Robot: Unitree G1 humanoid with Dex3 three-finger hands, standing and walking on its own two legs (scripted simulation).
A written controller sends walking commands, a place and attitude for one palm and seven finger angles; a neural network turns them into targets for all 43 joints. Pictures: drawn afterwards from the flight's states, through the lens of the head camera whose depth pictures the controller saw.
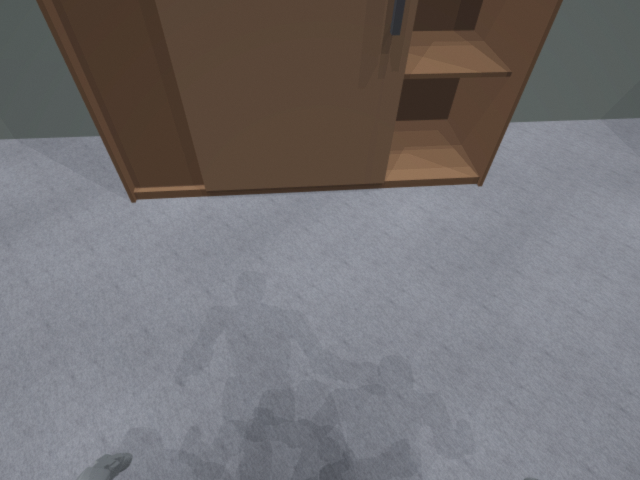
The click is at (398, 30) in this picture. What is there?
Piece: wardrobe's sliding door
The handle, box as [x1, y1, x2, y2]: [390, 0, 404, 34]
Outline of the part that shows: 404,0 395,0 390,29 391,34 399,34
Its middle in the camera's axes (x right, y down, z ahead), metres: +0.25 -0.80 +1.18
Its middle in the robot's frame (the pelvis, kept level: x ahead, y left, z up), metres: +1.45 -0.17 +0.13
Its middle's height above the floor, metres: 0.90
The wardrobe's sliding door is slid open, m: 0.48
